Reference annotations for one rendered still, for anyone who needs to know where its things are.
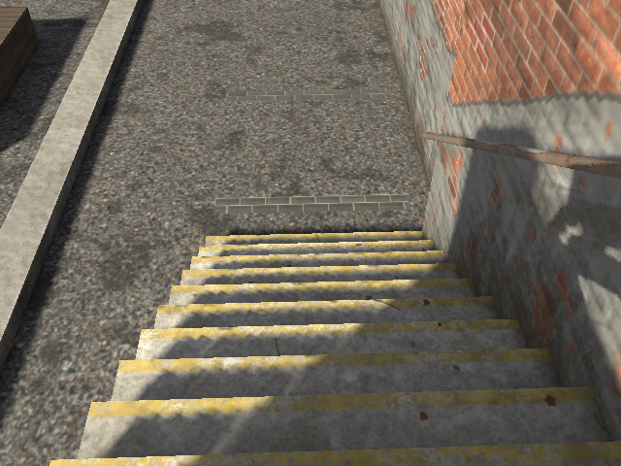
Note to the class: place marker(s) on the stairs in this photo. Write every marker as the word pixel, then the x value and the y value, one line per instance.
pixel 338 349

